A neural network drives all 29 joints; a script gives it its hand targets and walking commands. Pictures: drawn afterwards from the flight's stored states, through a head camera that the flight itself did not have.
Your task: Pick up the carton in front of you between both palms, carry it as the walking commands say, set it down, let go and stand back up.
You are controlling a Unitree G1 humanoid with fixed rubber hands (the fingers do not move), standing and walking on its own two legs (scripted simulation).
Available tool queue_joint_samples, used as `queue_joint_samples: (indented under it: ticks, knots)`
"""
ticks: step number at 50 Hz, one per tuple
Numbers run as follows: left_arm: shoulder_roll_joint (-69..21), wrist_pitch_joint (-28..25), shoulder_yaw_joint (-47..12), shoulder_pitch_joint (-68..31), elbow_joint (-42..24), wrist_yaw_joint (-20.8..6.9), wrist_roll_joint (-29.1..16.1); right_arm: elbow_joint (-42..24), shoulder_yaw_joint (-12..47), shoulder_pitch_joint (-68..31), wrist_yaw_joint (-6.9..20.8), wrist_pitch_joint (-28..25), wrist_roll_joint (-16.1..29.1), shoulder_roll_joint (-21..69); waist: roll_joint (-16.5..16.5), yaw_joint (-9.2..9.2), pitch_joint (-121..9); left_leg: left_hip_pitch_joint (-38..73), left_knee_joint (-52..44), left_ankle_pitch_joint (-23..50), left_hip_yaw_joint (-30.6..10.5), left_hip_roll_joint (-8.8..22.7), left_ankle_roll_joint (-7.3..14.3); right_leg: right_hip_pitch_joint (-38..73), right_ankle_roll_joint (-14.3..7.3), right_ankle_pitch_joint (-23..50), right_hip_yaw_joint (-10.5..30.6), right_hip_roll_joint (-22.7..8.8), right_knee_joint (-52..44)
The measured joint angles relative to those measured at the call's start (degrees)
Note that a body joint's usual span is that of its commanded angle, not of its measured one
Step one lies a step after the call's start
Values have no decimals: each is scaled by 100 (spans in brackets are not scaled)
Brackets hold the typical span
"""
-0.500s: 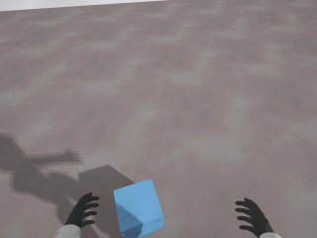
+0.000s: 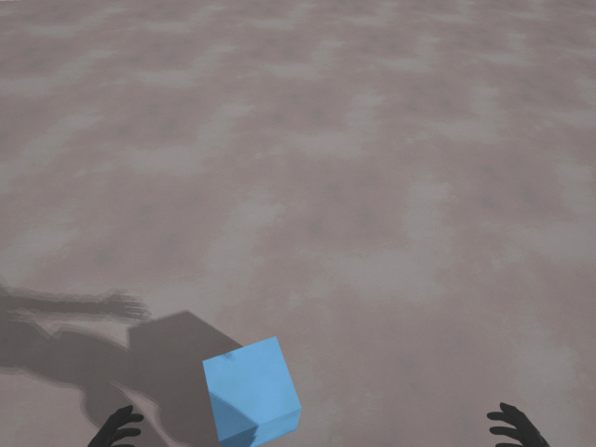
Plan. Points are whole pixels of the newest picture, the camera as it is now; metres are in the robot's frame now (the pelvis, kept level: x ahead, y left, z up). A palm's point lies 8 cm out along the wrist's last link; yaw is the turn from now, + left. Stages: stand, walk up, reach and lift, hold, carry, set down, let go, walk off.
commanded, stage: stand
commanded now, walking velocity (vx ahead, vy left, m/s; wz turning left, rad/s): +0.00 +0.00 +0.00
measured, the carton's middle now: (252, 397) +0.36 +0.12 -0.64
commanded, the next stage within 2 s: none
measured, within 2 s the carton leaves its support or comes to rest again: neither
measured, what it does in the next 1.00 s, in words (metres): stands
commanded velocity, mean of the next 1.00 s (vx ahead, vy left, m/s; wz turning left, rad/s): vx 0.00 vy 0.00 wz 0.00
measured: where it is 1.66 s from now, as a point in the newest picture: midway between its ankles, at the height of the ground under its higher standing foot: outside the picture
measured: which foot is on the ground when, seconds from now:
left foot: down 0.00-1.00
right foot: down 0.00-1.00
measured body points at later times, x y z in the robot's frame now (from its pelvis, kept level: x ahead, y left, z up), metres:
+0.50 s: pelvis +0.00 +0.00 +0.01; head +0.00 +0.02 +0.45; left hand +0.13 +0.29 -0.11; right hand +0.12 -0.30 -0.09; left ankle +0.00 +0.11 -0.73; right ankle -0.05 -0.15 -0.73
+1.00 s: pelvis -0.02 +0.00 +0.01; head -0.02 +0.01 +0.46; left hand +0.09 +0.30 -0.11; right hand +0.09 -0.32 -0.09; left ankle +0.00 +0.11 -0.73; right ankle -0.05 -0.15 -0.73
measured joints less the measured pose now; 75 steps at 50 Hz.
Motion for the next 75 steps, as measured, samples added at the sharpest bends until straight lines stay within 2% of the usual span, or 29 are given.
queue_joint_samples:
  ticks: [14, 41, 75]
  knots:
    - [40, -63, -95, -274, 471, 99, -50, 508, 179, -230, -60, -34, 49, 4, 71, -11, 13, 228, -177, 12, 59, -26, 36, 224, 34, 45, 54, -38, -209]
    - [183, -134, -209, -270, 1318, 56, -88, 1309, 257, -391, -9, -65, 109, -245, 150, 19, 100, 491, -667, 416, 15, 17, -14, 473, -6, 424, 16, -4, -657]
    - [284, -153, -224, -476, 1844, 15, -126, 1731, 330, -563, 8, -104, 165, -364, 213, 50, 157, 551, -917, 633, -72, 11, -28, 569, -21, 619, -71, -9, -920]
